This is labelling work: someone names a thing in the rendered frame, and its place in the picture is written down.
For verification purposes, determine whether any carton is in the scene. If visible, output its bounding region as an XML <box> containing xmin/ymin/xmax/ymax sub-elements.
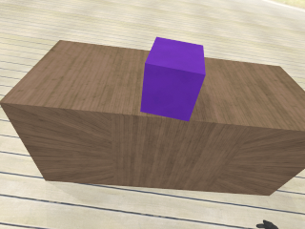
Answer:
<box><xmin>140</xmin><ymin>36</ymin><xmax>206</xmax><ymax>121</ymax></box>

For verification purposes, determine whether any robot right hand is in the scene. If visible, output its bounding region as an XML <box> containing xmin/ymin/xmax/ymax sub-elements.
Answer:
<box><xmin>256</xmin><ymin>219</ymin><xmax>278</xmax><ymax>229</ymax></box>

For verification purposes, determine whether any pedestal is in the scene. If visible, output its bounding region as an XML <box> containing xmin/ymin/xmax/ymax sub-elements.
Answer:
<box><xmin>0</xmin><ymin>40</ymin><xmax>305</xmax><ymax>197</ymax></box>

